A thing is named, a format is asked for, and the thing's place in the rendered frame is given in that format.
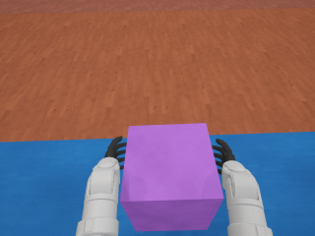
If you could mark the carton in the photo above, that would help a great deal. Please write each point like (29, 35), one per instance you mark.
(170, 178)

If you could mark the left robot forearm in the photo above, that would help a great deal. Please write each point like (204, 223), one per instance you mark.
(99, 216)

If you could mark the robot right hand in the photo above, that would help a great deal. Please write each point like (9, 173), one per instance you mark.
(226, 153)

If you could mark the robot left hand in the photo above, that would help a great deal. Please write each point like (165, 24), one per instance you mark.
(112, 150)

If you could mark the right robot forearm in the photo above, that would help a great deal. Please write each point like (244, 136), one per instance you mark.
(243, 201)

